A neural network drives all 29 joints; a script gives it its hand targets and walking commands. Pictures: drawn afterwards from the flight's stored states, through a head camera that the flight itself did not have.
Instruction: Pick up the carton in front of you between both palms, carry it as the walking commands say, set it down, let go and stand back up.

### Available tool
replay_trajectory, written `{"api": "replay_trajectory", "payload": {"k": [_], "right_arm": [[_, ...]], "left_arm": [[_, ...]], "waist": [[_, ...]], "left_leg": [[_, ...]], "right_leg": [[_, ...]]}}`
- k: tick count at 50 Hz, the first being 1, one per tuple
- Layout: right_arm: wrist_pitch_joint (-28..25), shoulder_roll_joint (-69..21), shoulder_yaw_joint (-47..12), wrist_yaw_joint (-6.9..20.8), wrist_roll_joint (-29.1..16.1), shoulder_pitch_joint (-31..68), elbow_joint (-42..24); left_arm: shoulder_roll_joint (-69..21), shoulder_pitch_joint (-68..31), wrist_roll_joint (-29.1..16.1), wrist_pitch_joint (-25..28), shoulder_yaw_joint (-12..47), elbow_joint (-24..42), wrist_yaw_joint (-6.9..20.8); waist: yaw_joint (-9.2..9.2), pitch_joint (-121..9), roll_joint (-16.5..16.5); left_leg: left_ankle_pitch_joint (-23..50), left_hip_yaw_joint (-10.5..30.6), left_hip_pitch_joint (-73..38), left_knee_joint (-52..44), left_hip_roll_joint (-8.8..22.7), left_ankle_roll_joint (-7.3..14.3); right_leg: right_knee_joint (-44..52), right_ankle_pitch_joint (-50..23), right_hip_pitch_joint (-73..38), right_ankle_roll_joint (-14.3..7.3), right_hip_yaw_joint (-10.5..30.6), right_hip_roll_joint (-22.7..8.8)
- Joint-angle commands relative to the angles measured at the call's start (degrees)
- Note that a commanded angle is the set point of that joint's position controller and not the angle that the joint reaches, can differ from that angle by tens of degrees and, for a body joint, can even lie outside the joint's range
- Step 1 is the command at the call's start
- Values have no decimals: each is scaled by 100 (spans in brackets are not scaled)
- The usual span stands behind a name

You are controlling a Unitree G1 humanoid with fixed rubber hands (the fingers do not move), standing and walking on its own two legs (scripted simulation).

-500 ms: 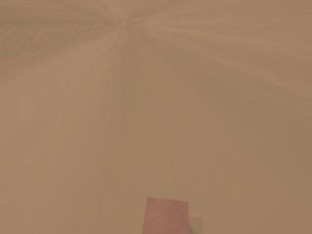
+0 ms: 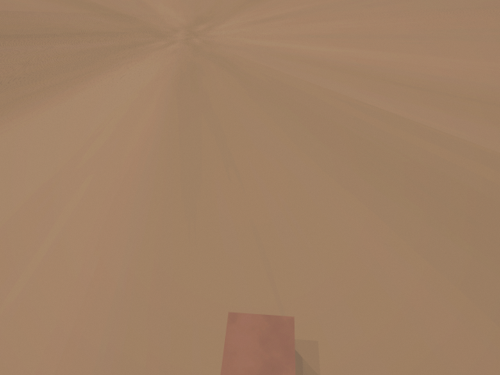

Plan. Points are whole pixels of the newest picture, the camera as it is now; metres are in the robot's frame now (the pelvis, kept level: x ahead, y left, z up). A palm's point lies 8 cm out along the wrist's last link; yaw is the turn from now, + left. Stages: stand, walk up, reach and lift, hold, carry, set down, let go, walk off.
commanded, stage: stand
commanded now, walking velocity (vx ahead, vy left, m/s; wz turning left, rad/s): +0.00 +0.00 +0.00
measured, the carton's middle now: (259, 360) +0.33 +0.00 -0.63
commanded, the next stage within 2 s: none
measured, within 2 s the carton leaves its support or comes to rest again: neither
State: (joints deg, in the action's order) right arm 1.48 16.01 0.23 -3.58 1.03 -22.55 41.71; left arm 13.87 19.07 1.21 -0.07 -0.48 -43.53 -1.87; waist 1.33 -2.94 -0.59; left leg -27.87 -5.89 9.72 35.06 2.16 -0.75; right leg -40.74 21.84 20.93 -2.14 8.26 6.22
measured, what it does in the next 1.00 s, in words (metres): stands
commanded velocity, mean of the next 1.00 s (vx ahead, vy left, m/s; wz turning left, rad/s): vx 0.00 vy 0.00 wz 0.00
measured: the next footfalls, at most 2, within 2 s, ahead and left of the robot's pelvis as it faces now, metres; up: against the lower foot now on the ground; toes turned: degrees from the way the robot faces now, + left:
none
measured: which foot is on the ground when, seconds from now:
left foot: down 0.00-1.00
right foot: down 0.00-1.00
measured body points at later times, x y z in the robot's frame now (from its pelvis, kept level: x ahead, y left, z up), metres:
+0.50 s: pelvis -0.02 +0.01 +0.01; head -0.01 +0.00 +0.46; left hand +0.05 +0.26 -0.12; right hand -0.02 -0.26 -0.14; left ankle -0.10 +0.12 -0.72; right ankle -0.01 -0.10 -0.72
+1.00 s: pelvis -0.03 +0.02 +0.01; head -0.02 +0.01 +0.46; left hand +0.01 +0.25 -0.14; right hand -0.07 -0.23 -0.14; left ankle -0.10 +0.12 -0.72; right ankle -0.01 -0.10 -0.72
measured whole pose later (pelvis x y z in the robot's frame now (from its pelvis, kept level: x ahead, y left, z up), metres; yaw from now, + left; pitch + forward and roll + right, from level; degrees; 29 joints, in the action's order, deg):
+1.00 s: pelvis -0.03 +0.02 +0.01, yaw -2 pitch +0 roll +0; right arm 1.5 12.2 -0.2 -3.0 1.5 -23.2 57.1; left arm 10.3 17.9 0.7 -0.8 0.3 -55.7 -2.7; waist 0.9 0.2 -0.8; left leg -24.1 -7.9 6.5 30.6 1.3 0.7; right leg -35.4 16.9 18.0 -0.4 9.9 5.2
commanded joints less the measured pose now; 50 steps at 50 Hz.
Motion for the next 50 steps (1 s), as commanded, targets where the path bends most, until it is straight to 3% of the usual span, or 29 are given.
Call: {"api": "replay_trajectory", "payload": {"k": [1, 50], "right_arm": [[-41, 623, 170, -12, 11, -340, -182], [-21, 136, 50, 45, 51, -613, 1533]], "left_arm": [[657, 191, 2, 47, -173, 267, -25], [187, 172, -55, -42, -17, -1131, -105]], "waist": [[6, 212, 135], [-39, 656, 95]], "left_leg": [[1707, 292, -54, -424, 262, 218], [1621, 253, -297, -975, 403, 380]], "right_leg": [[608, -2462, 65, -183, 538, -536], [1011, -2190, -22, -84, 485, -599]]}}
